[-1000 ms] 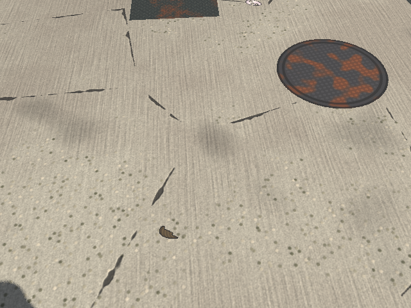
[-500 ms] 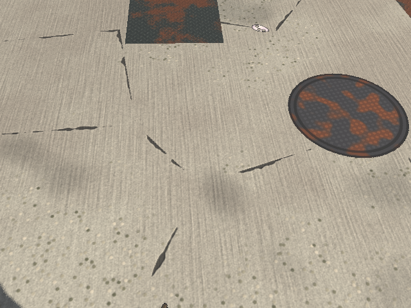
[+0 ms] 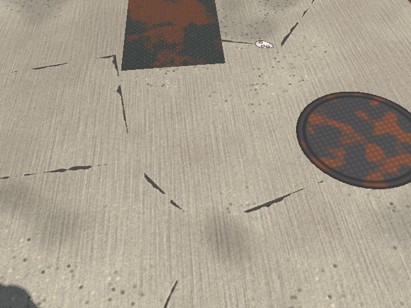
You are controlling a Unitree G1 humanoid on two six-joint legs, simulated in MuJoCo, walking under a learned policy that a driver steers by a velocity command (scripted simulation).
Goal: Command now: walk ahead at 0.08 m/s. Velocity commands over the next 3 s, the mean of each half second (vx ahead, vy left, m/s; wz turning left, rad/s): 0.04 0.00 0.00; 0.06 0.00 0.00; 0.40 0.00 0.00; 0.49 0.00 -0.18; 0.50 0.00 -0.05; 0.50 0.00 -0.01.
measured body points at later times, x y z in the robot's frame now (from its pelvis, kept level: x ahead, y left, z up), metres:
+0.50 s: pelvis +0.06 +0.02 +0.00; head +0.07 +0.02 +0.45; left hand +0.15 +0.28 -0.14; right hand +0.09 -0.23 -0.15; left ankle +0.03 +0.15 -0.73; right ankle +0.10 -0.09 -0.73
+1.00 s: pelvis +0.09 +0.02 +0.00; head +0.09 +0.01 +0.45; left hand +0.15 +0.28 -0.15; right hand +0.07 -0.24 -0.16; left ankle +0.03 +0.15 -0.73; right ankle +0.10 -0.09 -0.72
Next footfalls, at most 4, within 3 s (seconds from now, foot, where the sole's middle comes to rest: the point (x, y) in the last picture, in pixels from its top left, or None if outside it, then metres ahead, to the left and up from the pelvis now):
0.14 left None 0.07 0.15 -0.77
1.54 left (180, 289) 0.53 0.13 -0.77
2.12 right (257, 207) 0.83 -0.14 -0.77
2.66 left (204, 137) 1.18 0.05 -0.77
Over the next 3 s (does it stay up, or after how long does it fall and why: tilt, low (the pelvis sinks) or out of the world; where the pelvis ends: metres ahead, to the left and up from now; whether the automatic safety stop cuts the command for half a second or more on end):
stays up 1.17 -0.03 0.02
